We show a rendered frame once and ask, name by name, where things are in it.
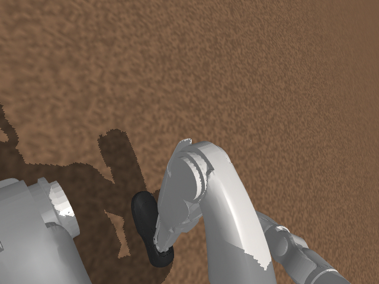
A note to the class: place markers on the right robot foot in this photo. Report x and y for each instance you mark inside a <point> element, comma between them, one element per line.
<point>144,210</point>

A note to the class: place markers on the right robot arm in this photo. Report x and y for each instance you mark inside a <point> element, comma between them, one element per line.
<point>303,265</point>

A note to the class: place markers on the right robot hand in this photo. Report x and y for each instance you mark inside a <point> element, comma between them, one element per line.
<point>265,221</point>

